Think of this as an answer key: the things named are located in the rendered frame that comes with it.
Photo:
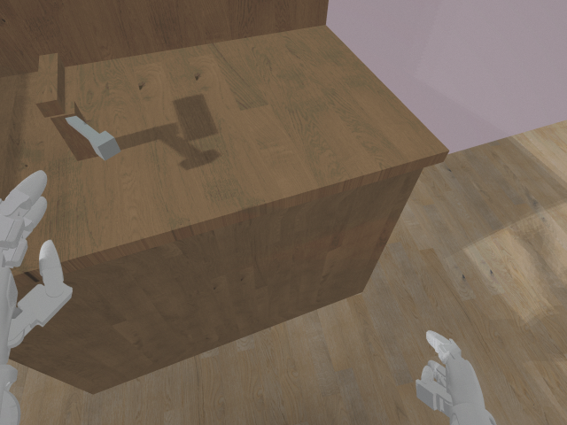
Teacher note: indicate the left robot hand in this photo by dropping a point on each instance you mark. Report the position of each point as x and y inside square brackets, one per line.
[20, 213]

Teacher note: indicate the tap lever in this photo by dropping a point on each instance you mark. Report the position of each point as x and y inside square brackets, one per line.
[104, 144]

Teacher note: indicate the right robot hand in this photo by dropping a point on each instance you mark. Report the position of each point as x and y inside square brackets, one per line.
[455, 384]

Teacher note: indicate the right robot forearm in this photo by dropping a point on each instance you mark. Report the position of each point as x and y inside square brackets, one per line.
[470, 414]

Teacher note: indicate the left robot forearm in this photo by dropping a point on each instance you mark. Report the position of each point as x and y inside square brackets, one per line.
[9, 405]

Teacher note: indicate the counter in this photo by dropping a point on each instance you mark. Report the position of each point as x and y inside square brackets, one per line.
[261, 172]

